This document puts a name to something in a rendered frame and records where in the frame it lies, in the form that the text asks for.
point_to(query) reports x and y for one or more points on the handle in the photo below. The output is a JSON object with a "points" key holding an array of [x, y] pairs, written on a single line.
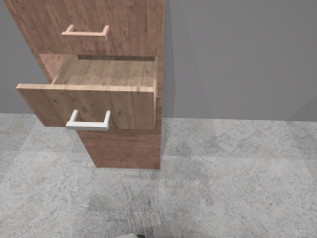
{"points": [[95, 126], [84, 36]]}

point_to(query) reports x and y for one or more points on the cabinet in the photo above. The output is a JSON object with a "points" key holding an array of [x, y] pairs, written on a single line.
{"points": [[134, 28]]}

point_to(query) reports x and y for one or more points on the drawer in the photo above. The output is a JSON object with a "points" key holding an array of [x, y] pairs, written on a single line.
{"points": [[94, 84]]}

